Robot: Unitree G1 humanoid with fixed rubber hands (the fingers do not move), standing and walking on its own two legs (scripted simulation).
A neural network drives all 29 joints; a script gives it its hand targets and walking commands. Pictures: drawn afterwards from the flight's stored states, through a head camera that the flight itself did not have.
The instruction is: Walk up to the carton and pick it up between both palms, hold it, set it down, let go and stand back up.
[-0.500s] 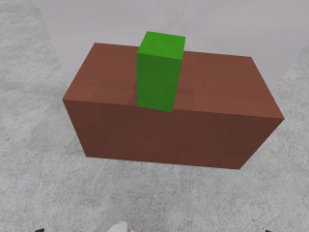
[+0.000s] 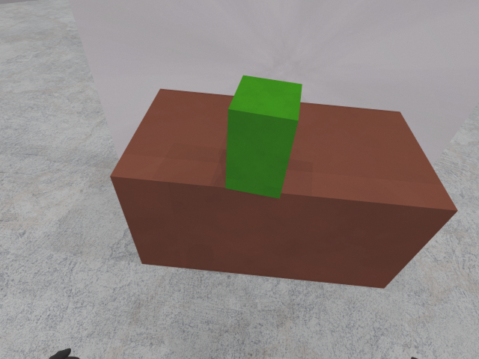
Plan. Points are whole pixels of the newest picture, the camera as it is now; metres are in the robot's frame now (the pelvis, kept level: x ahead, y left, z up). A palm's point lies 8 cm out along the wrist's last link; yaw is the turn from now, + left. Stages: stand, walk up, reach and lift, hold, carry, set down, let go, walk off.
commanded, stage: walk up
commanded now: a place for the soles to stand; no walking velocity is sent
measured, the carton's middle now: (261, 138) +0.73 -0.06 -0.04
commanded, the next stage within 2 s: none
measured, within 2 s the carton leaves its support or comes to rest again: neither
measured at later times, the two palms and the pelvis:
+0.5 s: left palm out of the picture +0.10 +0.28 -0.09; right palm (442, 349) +0.18 -0.35 -0.07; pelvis +0.09 -0.04 +0.00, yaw +0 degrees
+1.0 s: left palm (82, 302) +0.25 +0.30 -0.09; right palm (424, 304) +0.25 -0.34 -0.04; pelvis +0.16 -0.01 +0.01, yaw +0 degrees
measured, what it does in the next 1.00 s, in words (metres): walks ahead: right foot, then left foot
